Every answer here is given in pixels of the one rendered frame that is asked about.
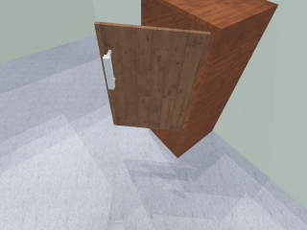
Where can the handle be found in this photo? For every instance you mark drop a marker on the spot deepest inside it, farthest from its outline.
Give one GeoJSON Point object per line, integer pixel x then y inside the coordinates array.
{"type": "Point", "coordinates": [110, 80]}

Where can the cupboard door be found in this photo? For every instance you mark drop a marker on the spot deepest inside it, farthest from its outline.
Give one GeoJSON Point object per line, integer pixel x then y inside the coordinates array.
{"type": "Point", "coordinates": [155, 70]}

